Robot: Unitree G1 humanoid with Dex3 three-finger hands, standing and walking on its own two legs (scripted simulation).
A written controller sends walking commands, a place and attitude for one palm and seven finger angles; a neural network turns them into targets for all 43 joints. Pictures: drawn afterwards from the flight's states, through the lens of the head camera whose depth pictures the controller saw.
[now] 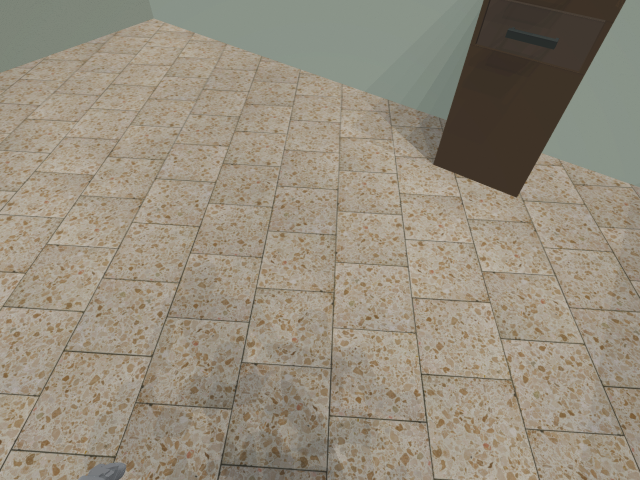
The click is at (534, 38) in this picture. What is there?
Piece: drawer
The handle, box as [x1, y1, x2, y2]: [505, 27, 558, 49]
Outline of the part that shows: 505,36 553,49 558,39 517,30 514,27 509,28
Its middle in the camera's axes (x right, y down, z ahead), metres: +0.78 -0.74 +1.42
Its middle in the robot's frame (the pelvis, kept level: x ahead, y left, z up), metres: +1.59 -0.70 -0.07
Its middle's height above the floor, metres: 0.70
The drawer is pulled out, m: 0.00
